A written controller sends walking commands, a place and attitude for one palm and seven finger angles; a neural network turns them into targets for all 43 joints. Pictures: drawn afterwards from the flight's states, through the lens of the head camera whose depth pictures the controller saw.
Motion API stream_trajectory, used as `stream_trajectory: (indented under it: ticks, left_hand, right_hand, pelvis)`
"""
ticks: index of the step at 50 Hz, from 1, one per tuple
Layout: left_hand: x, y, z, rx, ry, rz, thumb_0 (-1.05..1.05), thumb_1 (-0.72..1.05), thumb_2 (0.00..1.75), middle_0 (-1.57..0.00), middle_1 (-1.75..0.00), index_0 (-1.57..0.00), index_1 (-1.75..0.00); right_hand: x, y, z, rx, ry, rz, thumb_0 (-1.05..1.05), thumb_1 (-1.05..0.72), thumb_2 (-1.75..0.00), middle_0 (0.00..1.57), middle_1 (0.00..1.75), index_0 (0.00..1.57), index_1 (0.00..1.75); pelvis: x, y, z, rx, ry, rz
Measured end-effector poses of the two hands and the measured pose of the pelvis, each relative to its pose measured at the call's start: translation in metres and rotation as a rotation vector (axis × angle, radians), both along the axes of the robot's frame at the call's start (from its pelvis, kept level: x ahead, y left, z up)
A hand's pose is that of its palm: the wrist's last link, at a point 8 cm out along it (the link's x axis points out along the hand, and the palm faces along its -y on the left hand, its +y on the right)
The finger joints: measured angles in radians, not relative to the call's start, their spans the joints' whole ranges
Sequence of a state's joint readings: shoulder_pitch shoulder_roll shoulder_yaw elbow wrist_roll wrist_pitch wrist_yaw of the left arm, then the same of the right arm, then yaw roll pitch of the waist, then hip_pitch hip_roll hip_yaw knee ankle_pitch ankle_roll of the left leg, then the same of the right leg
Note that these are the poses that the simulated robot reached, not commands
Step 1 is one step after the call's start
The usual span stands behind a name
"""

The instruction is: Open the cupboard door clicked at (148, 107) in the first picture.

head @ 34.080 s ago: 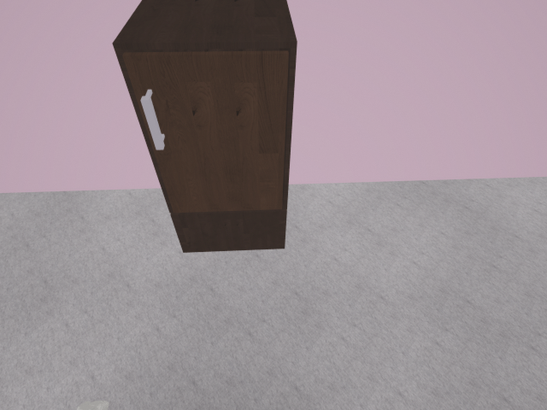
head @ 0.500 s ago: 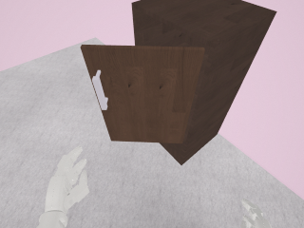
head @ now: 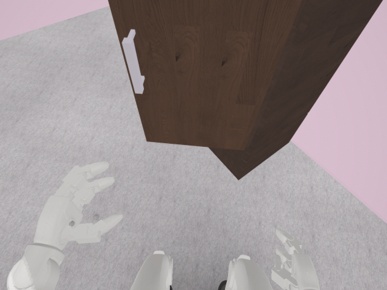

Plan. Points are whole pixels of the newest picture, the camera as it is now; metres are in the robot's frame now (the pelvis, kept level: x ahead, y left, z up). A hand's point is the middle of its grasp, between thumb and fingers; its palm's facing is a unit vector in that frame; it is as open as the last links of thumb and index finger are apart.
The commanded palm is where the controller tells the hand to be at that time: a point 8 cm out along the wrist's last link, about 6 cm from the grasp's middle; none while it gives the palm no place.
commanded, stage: raise the hand with hooked fingers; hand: left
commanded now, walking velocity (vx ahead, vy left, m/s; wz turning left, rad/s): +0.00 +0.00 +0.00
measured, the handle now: (136, 63) +0.64 +0.21 +0.05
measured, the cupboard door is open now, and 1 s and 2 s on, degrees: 48 48 48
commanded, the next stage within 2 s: move the hooked fingers beside the handle in 1.36 s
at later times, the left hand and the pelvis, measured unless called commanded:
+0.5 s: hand (69, 195) +0.27 +0.25 +0.05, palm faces -0.02 -1.00 -0.07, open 13.4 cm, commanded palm +0.25 +0.31 +0.06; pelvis +0.01 +0.02 +0.02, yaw +0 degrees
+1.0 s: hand (56, 170) +0.31 +0.29 +0.06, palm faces -0.04 -1.00 -0.07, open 14.0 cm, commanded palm +0.28 +0.33 +0.07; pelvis +0.02 +0.02 +0.02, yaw -1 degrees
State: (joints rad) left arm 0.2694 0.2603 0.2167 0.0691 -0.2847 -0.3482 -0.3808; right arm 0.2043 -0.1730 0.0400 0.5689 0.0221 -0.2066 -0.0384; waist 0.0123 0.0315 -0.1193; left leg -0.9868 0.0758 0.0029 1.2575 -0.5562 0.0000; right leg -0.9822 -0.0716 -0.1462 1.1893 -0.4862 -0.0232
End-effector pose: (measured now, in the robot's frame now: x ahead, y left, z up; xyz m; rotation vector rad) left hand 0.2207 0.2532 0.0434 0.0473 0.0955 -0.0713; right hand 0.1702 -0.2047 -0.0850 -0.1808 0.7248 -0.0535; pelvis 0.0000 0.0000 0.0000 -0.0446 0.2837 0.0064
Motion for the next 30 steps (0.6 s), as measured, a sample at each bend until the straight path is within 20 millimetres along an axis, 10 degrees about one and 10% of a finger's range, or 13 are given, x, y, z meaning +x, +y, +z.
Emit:
stream_trajectory:
  ticks: [10, 30]
  left_hand:
    - [0.008, 0.025, 0.008, 0.025, -0.026, 0.047, 0.01, 0.00, 0.51, -0.27, -0.87, -0.26, -0.87]
    - [0.036, 0.064, 0.015, 0.028, -0.034, 0.050, -0.01, -0.44, 0.33, -0.30, -1.15, -0.29, -1.15]
  right_hand:
    - [-0.037, -0.034, 0.015, -0.116, 0.057, -0.080, 0.02, -0.90, -0.90, 0.21, 0.30, 0.21, 0.30]
    - [0.021, -0.014, 0.039, -0.122, -0.046, 0.016, 0.02, -0.90, -0.90, 0.21, 0.30, 0.21, 0.30]
  pelvis:
    - [0.003, 0.012, 0.009, 0.007, 0.004, -0.009]
    - [0.017, 0.018, 0.017, -0.009, 0.008, 0.001]
